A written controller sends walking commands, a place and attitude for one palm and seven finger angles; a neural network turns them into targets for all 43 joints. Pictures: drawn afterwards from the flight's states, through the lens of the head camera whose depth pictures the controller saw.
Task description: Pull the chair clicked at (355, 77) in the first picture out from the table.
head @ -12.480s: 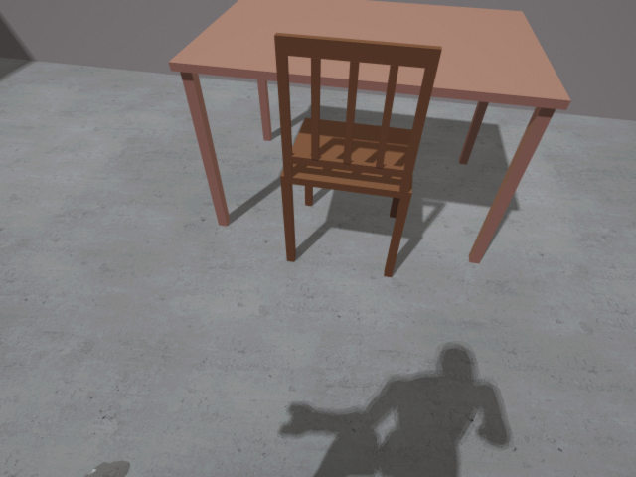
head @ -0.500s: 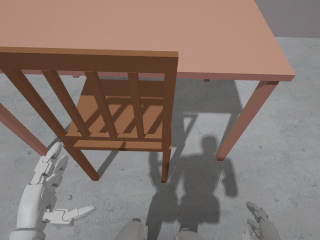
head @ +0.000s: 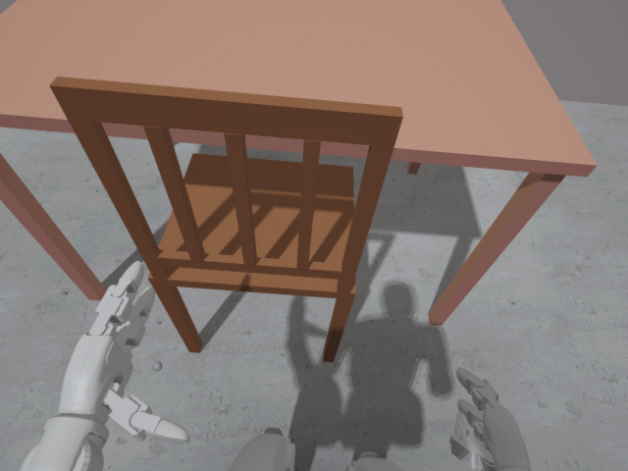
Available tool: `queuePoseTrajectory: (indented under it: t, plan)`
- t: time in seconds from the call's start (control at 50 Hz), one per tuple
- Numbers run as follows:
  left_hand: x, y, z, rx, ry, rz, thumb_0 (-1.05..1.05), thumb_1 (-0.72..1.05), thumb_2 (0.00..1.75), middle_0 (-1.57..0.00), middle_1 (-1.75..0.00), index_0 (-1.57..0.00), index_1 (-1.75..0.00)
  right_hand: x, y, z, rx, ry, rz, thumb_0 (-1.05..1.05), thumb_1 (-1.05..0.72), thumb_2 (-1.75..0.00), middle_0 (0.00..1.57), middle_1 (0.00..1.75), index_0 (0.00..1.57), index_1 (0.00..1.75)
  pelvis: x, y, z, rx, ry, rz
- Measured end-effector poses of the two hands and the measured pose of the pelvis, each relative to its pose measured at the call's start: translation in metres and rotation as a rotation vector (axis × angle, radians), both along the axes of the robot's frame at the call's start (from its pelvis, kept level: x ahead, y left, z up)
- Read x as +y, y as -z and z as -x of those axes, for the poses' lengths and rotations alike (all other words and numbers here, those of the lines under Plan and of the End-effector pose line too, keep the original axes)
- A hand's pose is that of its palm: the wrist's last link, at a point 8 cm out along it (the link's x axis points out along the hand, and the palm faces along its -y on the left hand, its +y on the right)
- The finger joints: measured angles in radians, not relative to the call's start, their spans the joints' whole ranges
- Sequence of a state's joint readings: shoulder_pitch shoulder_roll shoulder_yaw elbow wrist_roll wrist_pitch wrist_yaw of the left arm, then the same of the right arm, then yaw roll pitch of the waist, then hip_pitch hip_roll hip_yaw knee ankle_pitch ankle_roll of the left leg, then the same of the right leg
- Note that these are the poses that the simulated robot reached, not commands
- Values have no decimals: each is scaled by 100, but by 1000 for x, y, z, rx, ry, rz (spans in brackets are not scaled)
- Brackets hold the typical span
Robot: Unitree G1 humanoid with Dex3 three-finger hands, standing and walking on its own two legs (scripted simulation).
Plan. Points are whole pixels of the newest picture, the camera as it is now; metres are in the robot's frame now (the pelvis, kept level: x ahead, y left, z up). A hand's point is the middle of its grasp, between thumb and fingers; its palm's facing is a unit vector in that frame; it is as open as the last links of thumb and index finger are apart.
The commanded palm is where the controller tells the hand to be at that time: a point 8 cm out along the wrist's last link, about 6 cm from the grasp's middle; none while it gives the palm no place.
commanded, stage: raise the hand toward the chair's back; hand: left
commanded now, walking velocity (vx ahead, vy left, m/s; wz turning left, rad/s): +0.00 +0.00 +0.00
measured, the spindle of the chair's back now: (244, 208) +0.50 +0.15 -0.01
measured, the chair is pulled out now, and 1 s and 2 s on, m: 0.00 0.00 0.00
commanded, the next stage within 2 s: aim the fingers beside a spindle in 0.60 s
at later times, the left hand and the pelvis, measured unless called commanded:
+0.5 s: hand (130, 345) +0.25 +0.23 +0.04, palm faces +0.02 -1.00 -0.04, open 16.9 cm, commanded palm +0.22 +0.28 +0.05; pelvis +0.00 +0.02 +0.00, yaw +0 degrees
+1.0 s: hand (164, 337) +0.26 +0.20 +0.04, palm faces -0.01 -1.00 -0.02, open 16.9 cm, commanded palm +0.25 +0.26 +0.03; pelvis +0.00 +0.00 +0.00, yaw +0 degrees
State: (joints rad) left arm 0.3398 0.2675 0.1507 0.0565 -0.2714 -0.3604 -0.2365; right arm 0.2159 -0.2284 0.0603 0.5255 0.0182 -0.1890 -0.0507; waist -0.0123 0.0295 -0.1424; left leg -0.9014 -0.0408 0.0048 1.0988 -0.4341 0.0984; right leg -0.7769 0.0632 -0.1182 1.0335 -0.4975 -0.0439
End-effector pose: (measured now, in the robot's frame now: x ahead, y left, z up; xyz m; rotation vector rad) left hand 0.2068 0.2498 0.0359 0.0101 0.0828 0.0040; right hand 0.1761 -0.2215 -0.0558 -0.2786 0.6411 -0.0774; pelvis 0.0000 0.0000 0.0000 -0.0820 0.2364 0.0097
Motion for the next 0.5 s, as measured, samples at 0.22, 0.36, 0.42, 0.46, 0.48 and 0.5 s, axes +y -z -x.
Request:
queuePoseTrajectory:
  t: [0.22,0.36,0.42,0.46,0.48,0.5]
  plan:
    - [27,-3,-16,-12,6,-16,-1,-50,30,-6,-8,-6,-8,2,2,18,58,21,32,1,-90,-90,21,30,20,30,17,-1,1,-3,0,11]
    - [28,-7,-13,-13,5,-13,-1,-50,30,-6,-8,-6,-8,2,-5,22,58,32,50,1,-90,-90,21,30,20,30,23,-5,-3,-8,6,8]
    - [32,-9,-16,-41,-15,-29,-1,-50,30,-6,-8,-7,-8,3,-3,20,61,22,53,1,-90,-90,21,30,20,30,24,-3,-2,-3,4,7]
    - [34,-8,-18,-44,-20,-35,-1,-50,30,-6,-8,-7,-8,4,0,19,65,17,51,1,-90,-90,21,30,20,30,24,-1,-2,1,4,8]
    - [35,-7,-18,-39,-19,-34,-1,-50,30,-6,-8,-7,-8,4,1,18,66,17,48,1,-90,-90,21,30,20,30,24,-1,-2,3,4,9]
    - [35,-5,-19,-32,-16,-32,-1,-50,30,-6,-8,-6,-8,5,2,17,66,17,45,1,-90,-90,21,30,20,30,24,0,-2,3,4,9]
